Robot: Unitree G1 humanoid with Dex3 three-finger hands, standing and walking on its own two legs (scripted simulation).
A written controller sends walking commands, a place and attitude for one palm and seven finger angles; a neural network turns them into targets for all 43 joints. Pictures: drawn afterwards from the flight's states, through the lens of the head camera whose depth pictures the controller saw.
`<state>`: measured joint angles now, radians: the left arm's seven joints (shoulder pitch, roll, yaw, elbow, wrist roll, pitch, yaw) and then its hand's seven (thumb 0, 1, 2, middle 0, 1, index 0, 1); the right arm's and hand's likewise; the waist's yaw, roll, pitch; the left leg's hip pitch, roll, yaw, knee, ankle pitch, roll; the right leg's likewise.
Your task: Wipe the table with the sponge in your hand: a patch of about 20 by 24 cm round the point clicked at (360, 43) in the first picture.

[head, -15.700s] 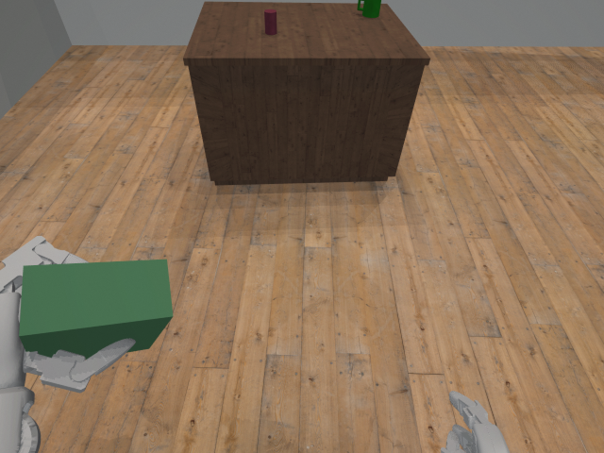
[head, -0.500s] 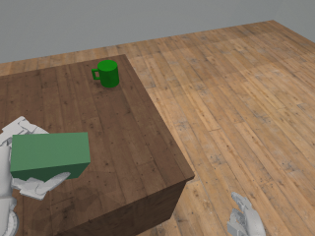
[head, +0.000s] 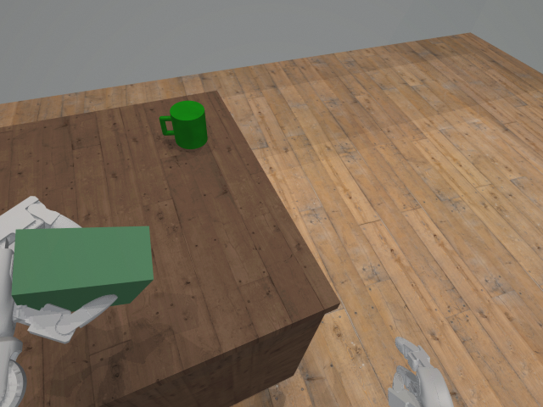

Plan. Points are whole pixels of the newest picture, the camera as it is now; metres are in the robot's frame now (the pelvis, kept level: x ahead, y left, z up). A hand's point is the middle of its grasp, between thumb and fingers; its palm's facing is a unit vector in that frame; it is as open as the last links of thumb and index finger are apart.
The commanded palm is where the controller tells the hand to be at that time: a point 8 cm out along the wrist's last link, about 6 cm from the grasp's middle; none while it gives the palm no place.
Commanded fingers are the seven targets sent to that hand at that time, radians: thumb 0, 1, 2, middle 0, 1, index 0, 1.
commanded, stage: shuffle to correct the standing spot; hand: left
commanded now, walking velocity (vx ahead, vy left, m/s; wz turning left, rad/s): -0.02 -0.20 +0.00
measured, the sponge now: (102, 272) +0.23 +0.22 +0.13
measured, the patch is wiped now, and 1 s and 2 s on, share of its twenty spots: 0.00 0.00 0.00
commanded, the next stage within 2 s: none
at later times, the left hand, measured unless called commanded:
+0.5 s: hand (126, 274) +0.22 +0.18 +0.15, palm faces +0.33 -0.86 -0.40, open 9.8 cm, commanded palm +0.16 +0.22 +0.17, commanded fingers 0.00 0.10 1.30 -1.20 -1.60 -1.20 -1.60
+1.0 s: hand (140, 276) +0.22 +0.17 +0.15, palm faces +0.30 -0.86 -0.41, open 9.8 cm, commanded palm +0.16 +0.21 +0.17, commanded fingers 0.00 0.10 1.30 -1.20 -1.60 -1.20 -1.60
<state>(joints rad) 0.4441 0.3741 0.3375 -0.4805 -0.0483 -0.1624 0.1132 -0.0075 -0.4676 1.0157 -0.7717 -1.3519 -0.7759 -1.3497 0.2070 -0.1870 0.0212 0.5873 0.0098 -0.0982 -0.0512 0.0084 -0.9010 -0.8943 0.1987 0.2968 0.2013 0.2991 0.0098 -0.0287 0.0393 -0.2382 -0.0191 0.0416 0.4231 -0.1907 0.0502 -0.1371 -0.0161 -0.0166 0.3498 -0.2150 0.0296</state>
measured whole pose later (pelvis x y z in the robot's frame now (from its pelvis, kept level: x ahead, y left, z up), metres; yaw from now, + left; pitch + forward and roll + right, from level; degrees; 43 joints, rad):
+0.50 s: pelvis +0.00 -0.06 +0.00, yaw +0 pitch +1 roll -1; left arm 0.48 0.38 0.36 -0.50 -0.09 -0.14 0.09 -0.01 -0.47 1.02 -0.77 -1.35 -0.78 -1.35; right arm 0.20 -0.21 -0.01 0.57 0.02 -0.07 -0.03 0.01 -0.90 -0.89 0.20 0.30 0.20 0.30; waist 0.00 0.01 0.04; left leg -0.29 0.07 0.00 0.50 -0.22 -0.03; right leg -0.18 0.08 -0.05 0.41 -0.25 -0.06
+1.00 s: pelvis +0.00 -0.07 -0.01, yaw +0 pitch +1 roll -1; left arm 0.49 0.41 0.37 -0.54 -0.10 -0.14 0.08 -0.01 -0.47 1.02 -0.77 -1.35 -0.78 -1.35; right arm 0.21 -0.20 -0.01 0.56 0.01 -0.06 -0.04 0.01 -0.90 -0.89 0.20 0.30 0.20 0.30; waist -0.01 0.00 0.05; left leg -0.31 0.09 -0.01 0.54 -0.24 -0.05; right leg -0.21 0.09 -0.06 0.48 -0.28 -0.08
